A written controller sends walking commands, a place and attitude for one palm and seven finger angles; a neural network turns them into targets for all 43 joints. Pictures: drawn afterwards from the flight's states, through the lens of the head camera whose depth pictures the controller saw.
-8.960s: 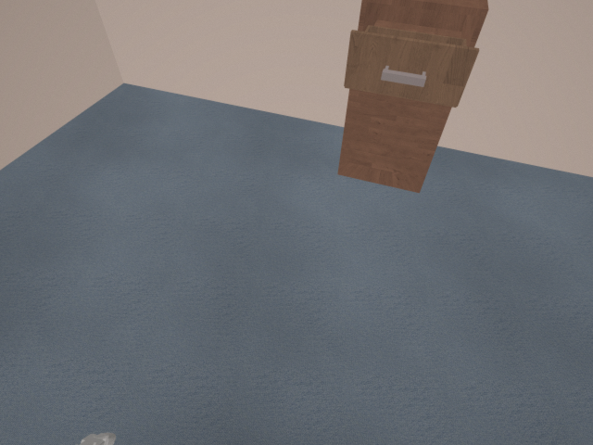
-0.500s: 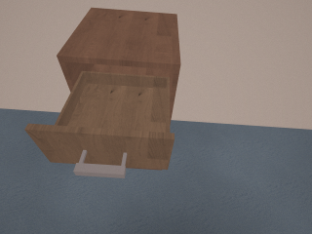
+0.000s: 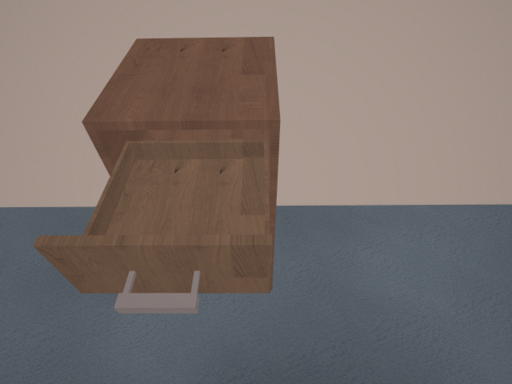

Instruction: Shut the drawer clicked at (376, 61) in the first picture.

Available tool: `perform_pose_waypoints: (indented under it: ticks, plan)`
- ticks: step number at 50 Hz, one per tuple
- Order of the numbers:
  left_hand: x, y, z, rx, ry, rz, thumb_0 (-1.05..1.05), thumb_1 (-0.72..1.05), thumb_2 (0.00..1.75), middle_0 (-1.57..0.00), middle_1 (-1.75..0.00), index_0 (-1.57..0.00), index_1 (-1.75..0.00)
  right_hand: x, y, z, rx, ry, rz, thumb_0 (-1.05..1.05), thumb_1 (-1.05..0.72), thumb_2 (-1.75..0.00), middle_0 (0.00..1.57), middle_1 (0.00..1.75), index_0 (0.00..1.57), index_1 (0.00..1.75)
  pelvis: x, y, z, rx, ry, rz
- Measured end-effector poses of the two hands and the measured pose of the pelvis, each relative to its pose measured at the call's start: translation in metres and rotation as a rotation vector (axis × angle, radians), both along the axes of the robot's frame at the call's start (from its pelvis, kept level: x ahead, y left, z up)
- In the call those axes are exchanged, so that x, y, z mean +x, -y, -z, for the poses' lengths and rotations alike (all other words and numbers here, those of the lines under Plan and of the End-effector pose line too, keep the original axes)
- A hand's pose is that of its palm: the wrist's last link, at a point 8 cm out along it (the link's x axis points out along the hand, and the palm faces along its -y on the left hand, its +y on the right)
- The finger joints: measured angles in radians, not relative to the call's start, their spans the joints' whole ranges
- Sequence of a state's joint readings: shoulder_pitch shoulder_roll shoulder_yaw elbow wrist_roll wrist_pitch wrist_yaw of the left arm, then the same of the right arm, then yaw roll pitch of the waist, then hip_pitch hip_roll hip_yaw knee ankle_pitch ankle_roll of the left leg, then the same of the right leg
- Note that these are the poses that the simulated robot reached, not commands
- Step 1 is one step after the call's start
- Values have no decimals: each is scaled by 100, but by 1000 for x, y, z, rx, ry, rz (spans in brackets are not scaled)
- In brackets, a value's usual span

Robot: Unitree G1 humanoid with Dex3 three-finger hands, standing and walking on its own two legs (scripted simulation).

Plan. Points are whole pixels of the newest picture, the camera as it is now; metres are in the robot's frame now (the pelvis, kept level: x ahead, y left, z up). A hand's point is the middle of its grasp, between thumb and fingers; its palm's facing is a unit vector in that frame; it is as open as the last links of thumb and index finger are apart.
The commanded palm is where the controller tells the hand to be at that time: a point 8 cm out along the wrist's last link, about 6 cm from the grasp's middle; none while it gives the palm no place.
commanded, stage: look again from close up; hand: left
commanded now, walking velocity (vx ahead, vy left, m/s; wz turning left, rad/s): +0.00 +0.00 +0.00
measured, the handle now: (161, 290) +0.28 +0.19 -0.04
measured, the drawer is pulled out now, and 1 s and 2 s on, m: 0.30 0.28 0.28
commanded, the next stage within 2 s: raise the hand and make a fist in 0.38 s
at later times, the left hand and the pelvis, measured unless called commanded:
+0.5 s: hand out of the picture +0.02 +0.14 -0.17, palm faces +0.03 -0.97 -0.24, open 7.3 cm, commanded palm +0.10 +0.19 -0.07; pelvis +0.01 -0.04 +0.00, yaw +1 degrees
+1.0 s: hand out of the picture +0.11 +0.13 -0.03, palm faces +0.06 -1.00 -0.01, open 5.5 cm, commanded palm +0.09 +0.20 -0.02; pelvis -0.06 -0.03 -0.08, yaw +4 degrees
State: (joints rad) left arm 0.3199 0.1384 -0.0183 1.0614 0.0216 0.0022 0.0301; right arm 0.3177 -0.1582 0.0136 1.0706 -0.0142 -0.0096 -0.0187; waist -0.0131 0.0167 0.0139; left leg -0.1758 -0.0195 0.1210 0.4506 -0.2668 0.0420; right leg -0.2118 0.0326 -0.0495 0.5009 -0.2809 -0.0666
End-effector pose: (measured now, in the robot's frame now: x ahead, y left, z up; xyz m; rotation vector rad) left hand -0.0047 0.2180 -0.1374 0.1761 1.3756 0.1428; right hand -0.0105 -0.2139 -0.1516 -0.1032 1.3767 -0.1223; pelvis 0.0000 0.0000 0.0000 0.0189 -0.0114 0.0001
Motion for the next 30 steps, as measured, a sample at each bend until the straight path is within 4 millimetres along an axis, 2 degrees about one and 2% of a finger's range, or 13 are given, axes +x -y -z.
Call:
perform_pose_waypoints:
  ticks: [6,13,19,25,26,27,30]
  plan:
    - [14,6,-2,15,15,1,2,94,89,-20,-30,-21,-30,-4,3,0,14,-40,6,1,-91,-90,20,30,20,30,7,11,-2,3,0,-4]
    - [24,12,-5,32,39,-5,2,93,89,-20,-30,-20,-30,3,14,1,15,-44,-1,1,-91,-90,20,30,20,30,12,21,-3,6,7,-9]
    - [24,21,-6,37,45,-12,1,93,89,-20,-30,-20,-30,13,25,0,8,-23,-9,1,-91,-90,20,30,20,30,13,30,-4,7,12,-11]
    - [15,30,-5,34,38,-27,1,92,89,-20,-30,-20,-30,18,37,-2,-4,-9,-18,1,-91,-90,20,30,20,30,9,37,-4,2,11,-16]
    - [20,28,-10,31,85,-79,2,93,89,-20,-30,-21,-30,21,40,-4,-15,26,-13,1,-91,-90,20,30,20,30,7,38,-3,0,8,-10]
    - [34,24,-21,40,199,-105,2,94,89,-20,-30,-21,-30,28,44,-7,-35,92,-18,1,-91,-90,20,30,20,30,6,38,-2,1,7,-3]
    - [85,16,-76,84,595,-134,3,94,89,-22,-32,-23,-32,60,58,-16,-79,311,-33,1,-91,-90,20,30,20,30,0,36,1,6,-2,-37]
